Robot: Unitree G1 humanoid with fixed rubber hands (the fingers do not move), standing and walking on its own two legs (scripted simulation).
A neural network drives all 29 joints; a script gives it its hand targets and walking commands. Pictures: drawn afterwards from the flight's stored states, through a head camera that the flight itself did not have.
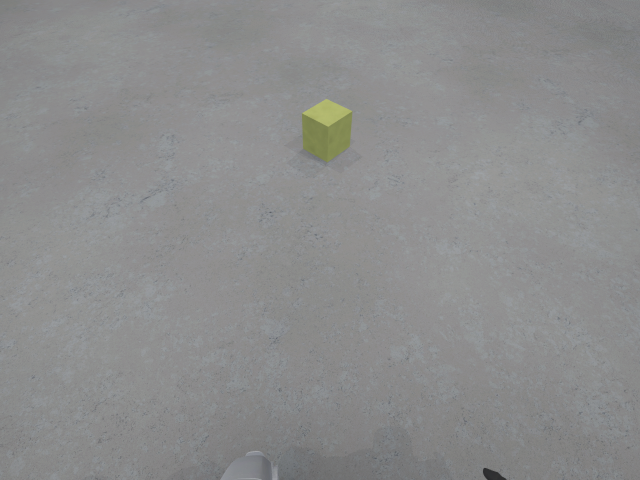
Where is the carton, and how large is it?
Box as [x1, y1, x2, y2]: [302, 99, 351, 161]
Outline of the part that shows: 325,99 302,113 303,148 320,158 328,161 349,146 351,111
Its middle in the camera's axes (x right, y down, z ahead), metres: +0.03 -0.56 +1.97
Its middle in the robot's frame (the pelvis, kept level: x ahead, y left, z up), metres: +1.77 +0.08 -0.66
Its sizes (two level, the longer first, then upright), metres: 0.182 0.171 0.209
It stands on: the floor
